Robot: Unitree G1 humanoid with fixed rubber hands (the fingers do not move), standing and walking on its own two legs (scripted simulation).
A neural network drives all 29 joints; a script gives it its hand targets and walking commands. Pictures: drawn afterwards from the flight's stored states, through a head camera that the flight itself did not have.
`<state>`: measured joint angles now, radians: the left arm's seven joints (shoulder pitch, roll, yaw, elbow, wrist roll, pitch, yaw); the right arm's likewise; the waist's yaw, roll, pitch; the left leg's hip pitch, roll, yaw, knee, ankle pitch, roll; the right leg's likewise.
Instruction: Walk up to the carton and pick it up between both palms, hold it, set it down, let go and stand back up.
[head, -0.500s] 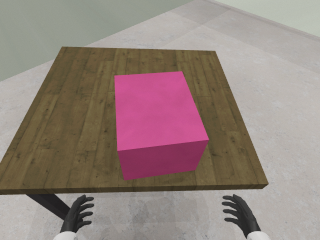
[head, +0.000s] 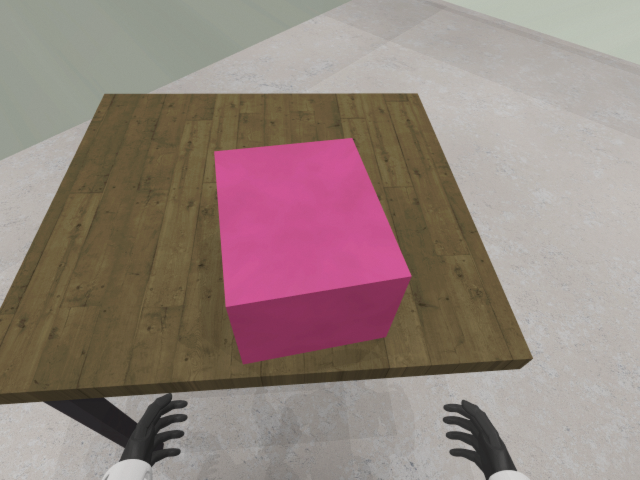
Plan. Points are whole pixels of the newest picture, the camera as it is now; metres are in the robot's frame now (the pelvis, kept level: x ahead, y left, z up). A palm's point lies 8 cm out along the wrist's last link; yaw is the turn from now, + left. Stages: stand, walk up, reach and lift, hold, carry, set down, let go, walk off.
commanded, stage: let go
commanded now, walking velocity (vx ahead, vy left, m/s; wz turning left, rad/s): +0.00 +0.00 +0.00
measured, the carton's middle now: (300, 244) +0.43 +0.04 +0.01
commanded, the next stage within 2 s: stand in 0.04 s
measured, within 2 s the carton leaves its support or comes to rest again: neither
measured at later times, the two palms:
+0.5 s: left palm out of the picture +0.08 +0.30 -0.12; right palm out of the picture +0.09 -0.30 -0.10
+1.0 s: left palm out of the picture +0.05 +0.32 -0.12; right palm out of the picture +0.05 -0.27 -0.11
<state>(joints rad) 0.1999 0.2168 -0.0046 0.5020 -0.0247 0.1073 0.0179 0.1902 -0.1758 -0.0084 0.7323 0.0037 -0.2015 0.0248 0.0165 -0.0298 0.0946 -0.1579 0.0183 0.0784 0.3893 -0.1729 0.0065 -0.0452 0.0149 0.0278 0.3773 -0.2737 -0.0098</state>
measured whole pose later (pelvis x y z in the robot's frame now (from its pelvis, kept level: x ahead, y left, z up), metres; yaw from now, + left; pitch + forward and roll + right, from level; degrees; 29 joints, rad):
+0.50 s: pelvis +0.01 +0.00 +0.00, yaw +0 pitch -3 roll -1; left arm 0.21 0.36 0.02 0.95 0.03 -0.01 0.00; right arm 0.20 -0.35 -0.02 0.96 -0.02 -0.02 0.01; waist 0.01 -0.03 0.04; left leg -0.18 0.03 0.07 0.47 -0.23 0.02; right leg -0.04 0.02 0.02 0.40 -0.30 -0.01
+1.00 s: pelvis -0.02 +0.02 +0.00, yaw -1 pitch -4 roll +0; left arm 0.16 0.35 -0.01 1.06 0.02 -0.01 0.00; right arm 0.13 -0.34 -0.01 1.09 -0.01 -0.02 0.00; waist -0.01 -0.02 0.07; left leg -0.15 0.00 0.10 0.36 -0.14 0.05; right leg -0.04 -0.01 0.05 0.34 -0.23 0.02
